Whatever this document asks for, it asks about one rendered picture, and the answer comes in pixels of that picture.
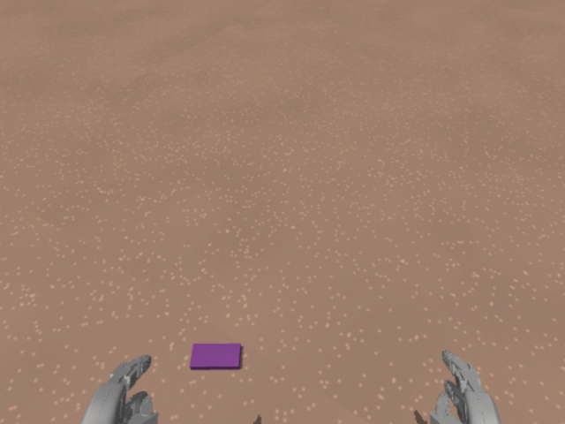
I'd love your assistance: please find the small box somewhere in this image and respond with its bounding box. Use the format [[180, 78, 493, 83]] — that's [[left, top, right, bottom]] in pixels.
[[190, 344, 241, 370]]

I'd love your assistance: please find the right robot hand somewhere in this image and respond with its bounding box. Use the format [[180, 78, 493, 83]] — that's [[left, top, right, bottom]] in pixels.
[[430, 350, 501, 424]]

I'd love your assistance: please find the left robot hand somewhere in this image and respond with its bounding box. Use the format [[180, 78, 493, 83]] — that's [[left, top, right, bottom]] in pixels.
[[80, 355, 159, 424]]

